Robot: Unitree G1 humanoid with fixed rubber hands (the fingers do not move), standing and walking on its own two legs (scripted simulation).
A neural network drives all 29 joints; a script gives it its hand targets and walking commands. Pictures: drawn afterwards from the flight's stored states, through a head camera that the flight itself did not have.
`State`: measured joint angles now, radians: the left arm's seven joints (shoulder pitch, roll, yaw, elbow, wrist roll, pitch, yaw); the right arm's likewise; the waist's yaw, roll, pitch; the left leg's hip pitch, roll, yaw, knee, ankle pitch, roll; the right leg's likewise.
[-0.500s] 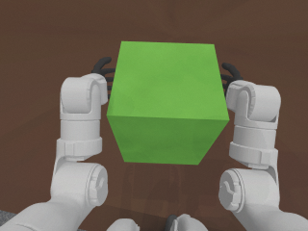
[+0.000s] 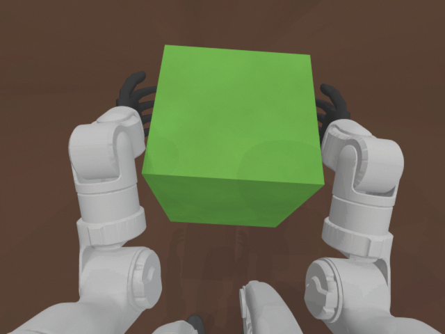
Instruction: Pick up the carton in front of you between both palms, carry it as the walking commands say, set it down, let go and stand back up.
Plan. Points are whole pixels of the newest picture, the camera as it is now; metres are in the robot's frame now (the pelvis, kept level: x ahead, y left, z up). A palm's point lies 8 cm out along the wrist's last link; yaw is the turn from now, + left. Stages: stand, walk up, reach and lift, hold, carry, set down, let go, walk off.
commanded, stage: carry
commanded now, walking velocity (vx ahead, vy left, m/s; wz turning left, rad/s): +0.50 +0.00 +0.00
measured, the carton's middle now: (229, 151) +0.39 -0.04 +0.06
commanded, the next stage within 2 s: none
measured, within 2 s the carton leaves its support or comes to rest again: neither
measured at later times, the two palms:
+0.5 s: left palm out of the picture +0.68 +0.16 +0.20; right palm out of the picture +0.72 -0.13 +0.20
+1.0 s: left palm out of the picture +1.01 +0.12 +0.24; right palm out of the picture +1.01 -0.18 +0.24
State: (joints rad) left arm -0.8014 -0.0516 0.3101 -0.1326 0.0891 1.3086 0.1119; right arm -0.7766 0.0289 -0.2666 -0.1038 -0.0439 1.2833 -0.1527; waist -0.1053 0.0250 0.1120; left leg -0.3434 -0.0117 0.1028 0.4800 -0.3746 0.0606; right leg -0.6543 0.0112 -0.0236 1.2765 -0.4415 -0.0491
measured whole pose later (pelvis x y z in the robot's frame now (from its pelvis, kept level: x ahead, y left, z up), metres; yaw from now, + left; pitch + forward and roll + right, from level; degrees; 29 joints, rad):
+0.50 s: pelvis +0.32 -0.03 +0.04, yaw +2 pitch +6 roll +1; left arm -0.85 0.00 0.28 0.04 0.02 1.30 0.15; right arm -0.86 0.01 -0.31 0.01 -0.11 1.34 -0.12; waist 0.12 -0.01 0.01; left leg -0.75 0.04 0.06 0.93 -0.35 0.04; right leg -0.21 0.00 -0.10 0.44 -0.46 -0.06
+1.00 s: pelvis +0.63 -0.02 +0.06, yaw +1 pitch +4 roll -2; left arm -0.87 -0.03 0.28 0.06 0.11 1.31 0.12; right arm -0.86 -0.04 -0.28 0.10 -0.03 1.31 -0.14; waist -0.03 0.05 -0.02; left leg -0.21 0.08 0.09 0.68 -0.54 0.00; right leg -0.59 0.01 -0.15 0.69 -0.31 -0.08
